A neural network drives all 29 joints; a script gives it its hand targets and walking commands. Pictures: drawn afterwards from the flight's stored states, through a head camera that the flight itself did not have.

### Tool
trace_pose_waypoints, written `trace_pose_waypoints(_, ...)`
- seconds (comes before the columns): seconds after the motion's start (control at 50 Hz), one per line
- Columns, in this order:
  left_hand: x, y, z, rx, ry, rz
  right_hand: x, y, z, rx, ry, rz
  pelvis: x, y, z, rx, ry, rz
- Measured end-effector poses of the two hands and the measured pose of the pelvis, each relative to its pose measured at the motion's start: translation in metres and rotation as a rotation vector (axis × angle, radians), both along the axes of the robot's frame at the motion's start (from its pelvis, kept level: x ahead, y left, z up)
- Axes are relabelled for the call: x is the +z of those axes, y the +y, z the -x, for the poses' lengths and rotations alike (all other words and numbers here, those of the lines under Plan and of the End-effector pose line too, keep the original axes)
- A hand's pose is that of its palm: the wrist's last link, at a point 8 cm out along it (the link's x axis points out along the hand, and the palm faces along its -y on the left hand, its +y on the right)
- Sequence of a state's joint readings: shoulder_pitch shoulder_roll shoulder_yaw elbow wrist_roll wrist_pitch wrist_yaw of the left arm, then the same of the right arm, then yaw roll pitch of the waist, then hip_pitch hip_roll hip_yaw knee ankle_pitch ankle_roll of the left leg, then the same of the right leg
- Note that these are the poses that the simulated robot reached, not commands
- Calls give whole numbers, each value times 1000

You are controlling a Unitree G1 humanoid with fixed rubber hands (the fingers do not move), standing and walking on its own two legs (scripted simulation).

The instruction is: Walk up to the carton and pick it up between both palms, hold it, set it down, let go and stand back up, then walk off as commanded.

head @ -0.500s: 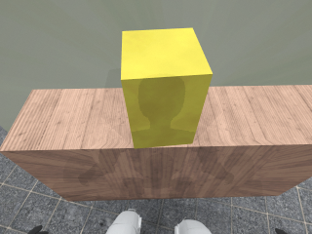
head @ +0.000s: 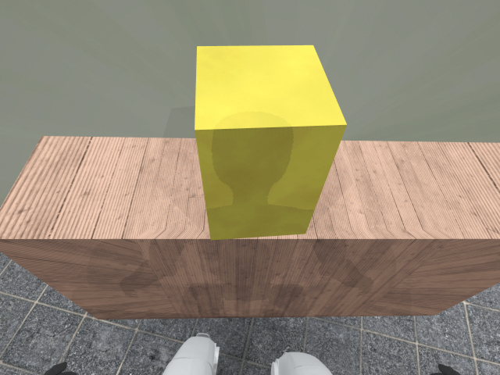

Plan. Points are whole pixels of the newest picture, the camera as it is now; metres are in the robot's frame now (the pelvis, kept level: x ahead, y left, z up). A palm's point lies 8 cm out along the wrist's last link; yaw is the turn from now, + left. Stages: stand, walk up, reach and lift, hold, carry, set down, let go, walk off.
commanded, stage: walk up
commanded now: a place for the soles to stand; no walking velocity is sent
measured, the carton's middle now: (257, 151) +0.47 +0.00 +0.06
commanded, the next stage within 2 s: reach and lift in 0.22 s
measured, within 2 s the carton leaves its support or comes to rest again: neither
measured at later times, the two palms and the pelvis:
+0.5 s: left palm (88, 330) +0.19 +0.27 -0.07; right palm out of the picture +0.11 -0.31 -0.10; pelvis +0.00 -0.02 -0.01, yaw +0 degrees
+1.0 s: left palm (96, 354) +0.15 +0.23 -0.05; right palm out of the picture +0.12 -0.29 -0.05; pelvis -0.03 -0.03 +0.03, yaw +0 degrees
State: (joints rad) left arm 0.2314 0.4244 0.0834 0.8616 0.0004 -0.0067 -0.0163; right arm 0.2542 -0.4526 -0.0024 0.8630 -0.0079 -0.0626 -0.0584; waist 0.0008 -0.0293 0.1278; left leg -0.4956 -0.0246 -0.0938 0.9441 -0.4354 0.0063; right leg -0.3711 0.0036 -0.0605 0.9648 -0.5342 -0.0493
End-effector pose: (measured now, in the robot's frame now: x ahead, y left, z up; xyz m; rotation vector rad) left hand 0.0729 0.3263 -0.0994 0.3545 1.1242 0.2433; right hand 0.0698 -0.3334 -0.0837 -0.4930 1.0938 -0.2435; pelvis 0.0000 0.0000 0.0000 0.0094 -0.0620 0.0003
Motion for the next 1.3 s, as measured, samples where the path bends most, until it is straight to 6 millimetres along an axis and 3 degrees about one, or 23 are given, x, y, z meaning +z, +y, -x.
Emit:
trace_pose_waypoints(0.14, 3, 8, -6, 0, -9, -15, -3, 9, -4, 2, 6, -13, 1, 6, -4, 2, 6, 7)
trace_pose_waypoints(0.28, 1, -4, -10, 42, 68, -19, -10, 3, -8, 36, -33, -53, -3, -4, 1, -2, -4, -4)
trace_pose_waypoints(0.32, 2, -11, -26, 54, 78, -16, -13, 9, -19, 59, -76, -85, -6, -7, 1, -2, -12, -9)
trace_pose_waypoints(0.44, 18, -43, -96, -13, -69, 33, -14, 24, -43, 54, -153, -135, -9, -14, -2, -7, -13, -14)
trace_pose_waypoints(0.52, 26, -61, -118, -45, -135, 60, -12, 26, -46, 50, -148, -142, -7, -16, -5, -8, -3, -16)
trace_pose_waypoints(0.62, 26, -70, -116, -36, -115, 75, 0, 23, -49, 66, -157, -138, 4, -21, -6, -6, 23, -22)
trace_pose_waypoints(0.82, 46, -83, -107, -48, -230, 84, 22, 26, -49, 94, -234, -186, 22, -25, 8, -5, 54, -29)
trace_pose_waypoints(1.04, 55, -94, -75, -51, -326, 96, 38, 54, -49, 107, -380, -264, 28, -25, 33, -5, 39, -29)
trace_pose_waypoints(1.3, 82, -113, -100, -80, -511, 175, 77, 76, -74, 76, -509, -303, 29, -10, 34, 1, 34, -27)
